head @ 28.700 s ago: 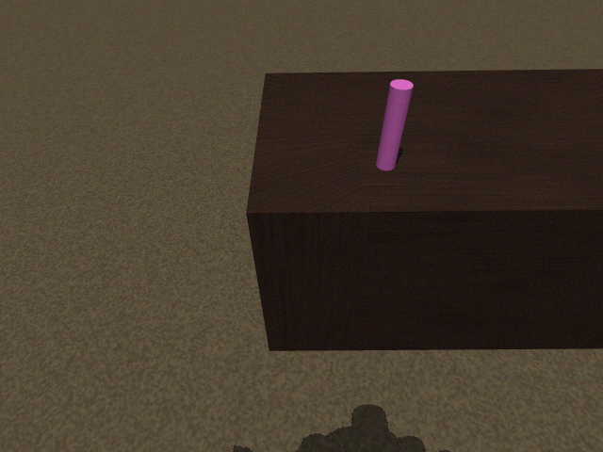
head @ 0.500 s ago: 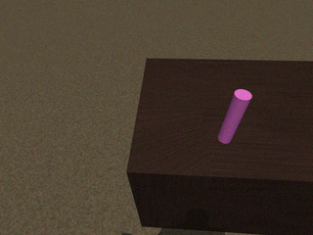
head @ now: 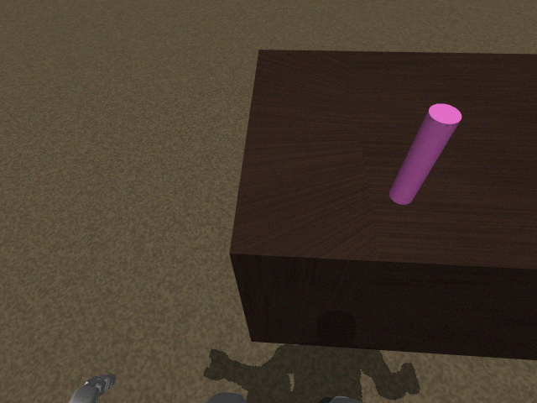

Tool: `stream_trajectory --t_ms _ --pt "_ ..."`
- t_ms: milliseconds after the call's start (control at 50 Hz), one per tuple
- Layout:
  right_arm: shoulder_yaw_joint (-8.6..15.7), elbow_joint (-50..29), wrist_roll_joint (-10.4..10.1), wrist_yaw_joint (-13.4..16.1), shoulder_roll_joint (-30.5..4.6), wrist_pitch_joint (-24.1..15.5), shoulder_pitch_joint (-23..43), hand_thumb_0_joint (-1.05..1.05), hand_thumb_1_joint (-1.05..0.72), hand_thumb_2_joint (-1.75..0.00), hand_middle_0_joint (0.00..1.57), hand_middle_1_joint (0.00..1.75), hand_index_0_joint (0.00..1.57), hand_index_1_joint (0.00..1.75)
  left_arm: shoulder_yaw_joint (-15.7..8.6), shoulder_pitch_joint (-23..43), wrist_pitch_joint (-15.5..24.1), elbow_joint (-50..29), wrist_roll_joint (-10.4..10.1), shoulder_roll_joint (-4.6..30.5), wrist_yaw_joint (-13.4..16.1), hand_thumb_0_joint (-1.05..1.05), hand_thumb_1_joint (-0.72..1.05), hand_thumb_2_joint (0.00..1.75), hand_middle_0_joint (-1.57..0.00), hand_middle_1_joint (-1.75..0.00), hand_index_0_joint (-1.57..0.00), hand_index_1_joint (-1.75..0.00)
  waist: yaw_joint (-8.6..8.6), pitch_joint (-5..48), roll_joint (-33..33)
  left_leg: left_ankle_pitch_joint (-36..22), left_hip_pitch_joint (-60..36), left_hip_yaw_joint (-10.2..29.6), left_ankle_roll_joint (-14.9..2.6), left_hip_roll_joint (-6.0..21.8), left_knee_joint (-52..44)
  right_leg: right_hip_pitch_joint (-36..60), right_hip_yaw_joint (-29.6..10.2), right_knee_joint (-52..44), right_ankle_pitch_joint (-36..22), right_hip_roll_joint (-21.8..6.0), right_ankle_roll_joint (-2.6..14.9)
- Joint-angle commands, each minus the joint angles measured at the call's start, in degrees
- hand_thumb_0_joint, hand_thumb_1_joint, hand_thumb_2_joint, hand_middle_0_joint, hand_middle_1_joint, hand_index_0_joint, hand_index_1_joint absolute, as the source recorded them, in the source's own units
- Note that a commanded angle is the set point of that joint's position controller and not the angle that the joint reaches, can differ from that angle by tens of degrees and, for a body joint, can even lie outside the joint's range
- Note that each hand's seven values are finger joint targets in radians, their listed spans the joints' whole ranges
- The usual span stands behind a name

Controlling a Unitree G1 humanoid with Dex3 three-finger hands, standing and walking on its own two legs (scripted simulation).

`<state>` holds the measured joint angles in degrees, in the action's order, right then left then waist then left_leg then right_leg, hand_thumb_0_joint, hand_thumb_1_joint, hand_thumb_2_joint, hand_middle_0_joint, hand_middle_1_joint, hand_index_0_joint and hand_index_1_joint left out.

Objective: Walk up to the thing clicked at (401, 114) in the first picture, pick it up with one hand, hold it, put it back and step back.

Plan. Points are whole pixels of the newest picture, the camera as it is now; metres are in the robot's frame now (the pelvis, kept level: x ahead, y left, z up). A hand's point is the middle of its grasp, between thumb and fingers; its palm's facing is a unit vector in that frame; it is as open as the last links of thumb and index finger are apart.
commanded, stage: step back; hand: right
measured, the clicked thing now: (419, 160) +0.50 -0.24 +0.04
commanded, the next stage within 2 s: none
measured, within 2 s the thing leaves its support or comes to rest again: neither
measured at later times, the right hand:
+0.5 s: hand out of the picture -0.01 -0.22 -0.15, palm faces +0.04 +0.91 -0.40, open 7.4 cm
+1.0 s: hand out of the picture -0.13 -0.21 -0.13, palm faces -0.02 +0.90 -0.43, open 7.4 cm
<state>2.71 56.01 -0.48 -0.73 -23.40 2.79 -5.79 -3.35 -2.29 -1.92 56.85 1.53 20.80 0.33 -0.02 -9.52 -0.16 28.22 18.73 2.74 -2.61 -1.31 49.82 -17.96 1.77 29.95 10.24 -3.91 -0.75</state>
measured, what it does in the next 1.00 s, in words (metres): walks backwards: right foot, then left foot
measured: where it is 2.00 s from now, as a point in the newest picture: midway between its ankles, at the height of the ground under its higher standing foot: outside the picture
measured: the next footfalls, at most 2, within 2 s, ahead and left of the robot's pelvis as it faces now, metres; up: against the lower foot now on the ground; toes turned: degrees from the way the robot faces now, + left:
right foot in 0.54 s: -0.10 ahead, -0.08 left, +0.00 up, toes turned -3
left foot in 0.86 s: -0.14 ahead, +0.16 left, +0.00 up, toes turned -4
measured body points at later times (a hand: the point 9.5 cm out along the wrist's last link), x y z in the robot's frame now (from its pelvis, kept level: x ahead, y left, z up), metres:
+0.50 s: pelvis -0.09 +0.05 -0.01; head -0.02 +0.05 +0.43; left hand +0.03 +0.35 -0.14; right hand -0.01 -0.27 -0.12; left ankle -0.04 +0.14 -0.73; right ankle -0.14 -0.08 -0.71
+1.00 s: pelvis -0.22 +0.06 +0.00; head -0.16 +0.08 +0.44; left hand -0.08 +0.36 -0.13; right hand -0.13 -0.26 -0.11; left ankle -0.18 +0.17 -0.73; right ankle -0.22 -0.08 -0.66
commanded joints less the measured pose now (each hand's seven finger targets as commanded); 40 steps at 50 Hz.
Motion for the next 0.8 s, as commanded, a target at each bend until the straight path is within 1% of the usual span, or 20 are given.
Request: stream_trajectory --t_ms 0,40,60,80,100,140,160,180,240,320,460,500,520,540,560,580,600,640,720,780 --pt "3.55 -2.79 0.78 0.67 -10.02 0.18 -10.11 0.0 -0.9 -0.9 0.2 0.3 0.2 0.3 -3.34 6.01 0.62 -8.35 0.54 15.71 1.27 0.0 0.9 0.9 -0.2 -0.3 -0.2 -0.3 2.26 13.07 10.57 -1.28 -2.96 0.84 0.17 2.23 -3.85 2.29 -10.6 -1.42 -18.03 -13.95 12.07" --pt "3.9 -2.13 1.72 0.77 -9.11 -0.67 -12.22 0.0 -0.9 -0.9 0.2 0.3 0.2 0.3 -2.99 5.93 -0.46 -9.21 -0.38 14.94 0.93 0.0 0.9 0.9 -0.2 -0.3 -0.2 -0.3 3.26 12.77 7.81 -13.31 -5.58 -3.0 1.0 0.9 -20.87 2.26 -8.15 5.3 -11.21 -10.23 9.24" --pt "4.72 -3.0 3.1 1.02 -11.9 -1.22 -10.48 0.0 -0.9 -0.9 0.2 0.3 0.2 0.3 -2.48 3.29 -1.18 -9.64 -0.97 11.79 0.94 0.0 0.9 0.9 -0.2 -0.3 -0.2 -0.3 1.89 11.03 -1.35 -22.35 -5.49 6.73 0.64 6.64 -29.06 -1.91 -6.31 13.95 -0.95 -3.25 6.43" --pt "5.79 -4.8 3.89 1.04 -18.15 -1.71 -6.64 0.0 -0.9 -0.9 0.2 0.3 0.2 0.3 -1.84 0.88 -1.46 -10.12 -1.47 8.15 1.25 0.0 0.9 0.9 -0.2 -0.3 -0.2 -0.3 -0.61 10.19 -15.23 -36.09 -9.3 23.77 -3.19 17.97 -31.82 -12.73 -4.64 23.43 24.06 8.9 3.44" --pt "6.43 -6.4 2.88 0.85 -22.68 -1.88 -4.95 0.0 -0.9 -0.9 0.2 0.3 0.2 0.3 -3.01 2.88 -1.65 -9.59 -0.85 11.61 2.09 0.0 0.9 0.9 -0.2 -0.3 -0.2 -0.3 2.55 11.62 -15.3 -36.82 -1.37 30.16 -9.72 22.89 -33.01 -8.17 -13.74 31.7 29.59 10.52 2.44" --pt "4.81 -7.07 2.71 1.76 -16.48 -2.3 -0.13 0.0 -0.9 -0.9 0.2 0.3 0.2 0.3 -3.25 1.74 -1.9 -8.13 -1.05 12.58 2.39 0.0 0.9 0.9 -0.2 -0.3 -0.2 -0.3 -0.24 10.22 -6.57 -40.49 -5.06 17.8 -8.78 18.14 -27.99 -11.76 -16.46 40.71 23.09 10.62 2.75" --pt "4.31 -7.71 3.19 2.23 -14.29 -2.29 2.41 0.0 -0.9 -0.9 0.2 0.3 0.2 0.3 -3.0 -2.21 -1.78 -7.28 -1.67 12.08 2.36 0.0 0.9 0.9 -0.2 -0.3 -0.2 -0.3 -2.72 10.62 -6.97 -41.82 -10.58 13.12 -8.27 15.54 -25.53 -15.05 -16.02 41.59 19.13 10.39 2.57" --pt "4.12 -8.19 2.82 2.62 -12.87 -2.42 1.38 0.0 -0.9 -0.9 0.2 0.3 0.2 0.3 -2.97 -3.96 -1.48 -7.42 -1.56 12.62 2.2 0.0 0.9 0.9 -0.2 -0.3 -0.2 -0.3 -2.84 11.1 -7.67 -42.96 -12.87 11.24 -8.09 14.87 -24.23 -15.64 -14.37 40.97 17.49 9.79 2.06" --pt "4.02 -7.89 2.29 2.96 -11.24 -2.44 -3.75 0.0 -0.9 -0.9 0.2 0.3 0.2 0.3 -3.14 -2.65 -0.91 -9.07 -0.89 11.95 1.63 0.0 0.9 0.9 -0.2 -0.3 -0.2 -0.3 0.27 12.67 -7.09 -49.19 -20.51 11.21 -9.47 15.31 -21.82 -14.78 -12.23 36.63 18.34 8.93 -0.53" --pt "4.32 -8.73 1.94 3.23 -12.49 -2.22 -6.32 0.0 -0.9 -0.9 0.2 0.3 0.2 0.3 -3.33 -1.94 -0.73 -11.13 -0.73 11.66 1.27 0.0 0.9 0.9 -0.2 -0.3 -0.2 -0.3 2.54 11.44 -6.7 -49.22 -20.84 11.16 -11.13 16.91 -21.95 -11.88 -10.15 27.77 19.53 8.41 -1.04" --pt "4.39 -11.26 1.57 2.72 -13.95 -1.71 -2.44 0.0 -0.9 -0.9 0.2 0.3 0.2 0.3 -3.52 -9.92 -0.15 -9.73 -0.33 10.41 0.29 0.0 0.9 0.9 -0.2 -0.3 -0.2 -0.3 0.44 14.65 -8.07 -34.59 -13.94 10.21 -9.4 17.24 -20.87 1.6 -3.9 6.17 13.38 4.92 1.4" --pt "4.03 -11.43 1.03 2.36 -13.31 -1.39 -0.22 0.0 -0.9 -0.9 0.2 0.3 0.2 0.3 -3.7 -14.09 0.41 -8.39 0.03 10.39 0.29 0.0 0.9 0.9 -0.2 -0.3 -0.2 -0.3 -1.92 14.69 -5.82 -30.0 -8.19 6.84 -5.61 14.67 -17.86 8.64 -3.35 -5.0 1.41 3.99 3.03" --pt "3.33 -11.78 0.55 2.25 -11.36 -1.4 -0.28 0.0 -0.9 -0.9 0.2 0.3 0.2 0.3 -4.51 -13.2 0.8 -8.91 0.76 13.19 0.36 0.0 0.9 0.9 -0.2 -0.3 -0.2 -0.3 -1.2 13.47 0.04 -24.06 -0.57 4.79 -2.51 11.0 -14.81 10.83 -11.15 -5.41 -1.79 -0.81 4.75" --pt "2.91 -12.69 0.06 2.18 -9.09 -1.46 1.73 0.0 -0.9 -0.9 0.2 0.3 0.2 0.3 -5.56 -10.47 0.71 -10.49 0.0 17.78 0.14 0.0 0.9 0.9 -0.2 -0.3 -0.2 -0.3 -1.78 9.57 11.12 -9.58 5.78 -0.71 1.49 0.45 -6.34 6.73 -23.72 -8.96 -4.62 -9.55 12.29" --pt "3.36 -12.03 0.26 2.62 -9.72 -1.0 2.31 0.0 -0.9 -0.9 0.2 0.3 0.2 0.3 -5.83 -7.3 0.85 -12.54 0.57 20.19 0.12 0.0 0.9 0.9 -0.2 -0.3 -0.2 -0.3 -3.06 6.7 16.33 7.57 5.38 0.27 2.65 -3.5 8.62 -1.24 -32.54 -12.95 -7.8 -18.72 19.6" --pt "3.34 -11.04 0.4 2.67 -10.53 -0.85 0.27 0.0 -0.9 -0.9 0.2 0.3 0.2 0.3 -5.48 -5.36 1.18 -13.93 0.46 18.04 0.24 0.0 0.9 0.9 -0.2 -0.3 -0.2 -0.3 -1.78 5.43 11.65 7.92 5.64 5.54 2.8 -2.97 15.42 -2.35 -30.59 -11.55 -13.2 -18.45 19.24" --pt "3.07 -10.33 -0.19 2.64 -10.76 -1.06 -2.31 0.0 -0.9 -0.9 0.2 0.3 0.2 0.3 -4.83 -3.29 1.31 -14.87 -0.24 15.95 0.62 0.0 0.9 0.9 -0.2 -0.3 -0.2 -0.3 -0.26 6.87 7.13 4.79 6.19 7.45 2.59 -3.81 16.78 0.75 -22.99 -7.73 -20.31 -14.15 17.34" --pt "2.49 -10.42 -0.2 2.81 -9.69 -1.88 -3.26 0.0 -0.9 -0.9 0.2 0.3 0.2 0.3 -4.4 -2.88 1.19 -15.18 0.14 13.57 1.03 0.0 0.9 0.9 -0.2 -0.3 -0.2 -0.3 0.16 9.25 7.2 1.78 8.6 5.18 2.59 -4.95 16.4 7.1 -15.16 -3.89 -27.72 -9.22 13.92" --pt "2.1 -11.49 0.54 3.02 -9.29 -2.45 -3.95 0.0 -0.9 -0.9 0.2 0.3 0.2 0.3 -4.22 -6.53 0.75 -16.56 0.63 13.07 1.49 0.0 0.9 0.9 -0.2 -0.3 -0.2 -0.3 -2.47 11.24 9.25 2.86 9.72 2.37 3.77 -2.22 3.95 16.15 -14.33 0.04 -31.2 -9.42 13.84" --pt "2.6 -11.49 1.35 2.72 -8.49 -2.86 -5.69 0.0 -0.9 -0.9 0.2 0.3 0.2 0.3 -4.05 -6.36 -0.07 -17.32 0.21 13.73 1.31 0.0 0.9 0.9 -0.2 -0.3 -0.2 -0.3 -1.76 12.41 10.19 -2.88 3.5 -1.23 2.63 -0.18 -13.38 15.47 -12.99 4.21 -28.9 -8.54 12.13"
